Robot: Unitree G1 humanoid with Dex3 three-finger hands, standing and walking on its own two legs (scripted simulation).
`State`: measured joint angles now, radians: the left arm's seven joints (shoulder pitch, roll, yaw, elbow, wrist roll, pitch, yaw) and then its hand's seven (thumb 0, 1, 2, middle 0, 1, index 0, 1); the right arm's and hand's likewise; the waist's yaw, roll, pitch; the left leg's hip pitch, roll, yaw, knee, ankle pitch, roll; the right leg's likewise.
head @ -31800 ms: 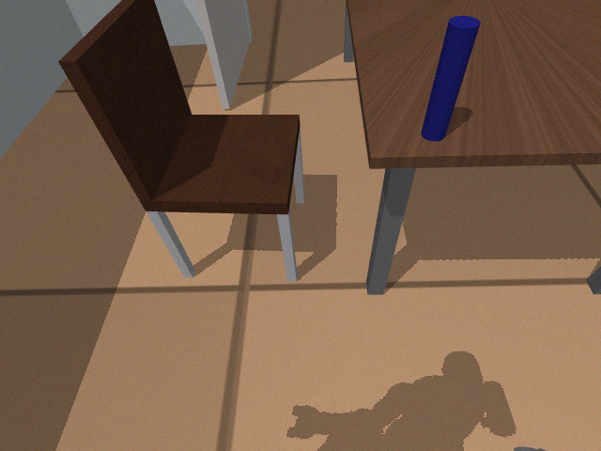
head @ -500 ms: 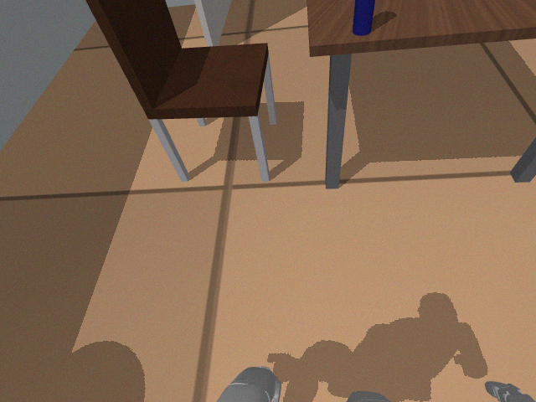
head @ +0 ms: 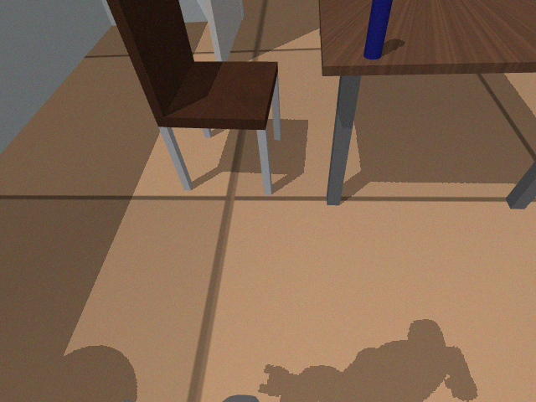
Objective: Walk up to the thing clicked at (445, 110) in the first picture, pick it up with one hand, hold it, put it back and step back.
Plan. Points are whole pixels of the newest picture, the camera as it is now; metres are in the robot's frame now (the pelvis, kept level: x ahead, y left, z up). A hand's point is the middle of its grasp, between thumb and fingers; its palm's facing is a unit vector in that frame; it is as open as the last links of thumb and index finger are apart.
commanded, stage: step back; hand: right
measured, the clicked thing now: (380, 13) +1.01 -0.24 +0.11
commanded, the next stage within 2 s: stand in 0.44 s
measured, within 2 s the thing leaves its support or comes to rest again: neither
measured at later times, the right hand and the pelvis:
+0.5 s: hand (444, 396) +0.15 -0.23 -0.14, palm faces +0.00 +0.95 -0.33, open 7.4 cm; pelvis +0.03 +0.02 +0.01, yaw -1 degrees
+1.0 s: hand out of the picture +0.09 -0.25 -0.14, palm faces +0.00 +0.95 -0.33, open 7.4 cm; pelvis +0.02 +0.01 +0.02, yaw -1 degrees
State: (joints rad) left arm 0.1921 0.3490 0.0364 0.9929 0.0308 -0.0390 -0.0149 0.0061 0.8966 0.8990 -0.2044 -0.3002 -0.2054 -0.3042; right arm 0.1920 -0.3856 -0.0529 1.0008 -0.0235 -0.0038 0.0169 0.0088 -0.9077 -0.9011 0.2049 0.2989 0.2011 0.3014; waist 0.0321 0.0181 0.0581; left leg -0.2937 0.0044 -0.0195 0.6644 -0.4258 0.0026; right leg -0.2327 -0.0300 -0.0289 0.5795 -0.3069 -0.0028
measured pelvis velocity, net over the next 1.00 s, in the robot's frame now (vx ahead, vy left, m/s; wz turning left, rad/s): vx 0.02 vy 0.01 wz -0.02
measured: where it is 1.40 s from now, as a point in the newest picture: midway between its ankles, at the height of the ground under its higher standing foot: outside the picture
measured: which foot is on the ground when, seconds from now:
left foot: down 0.00-1.00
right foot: down 0.00-1.00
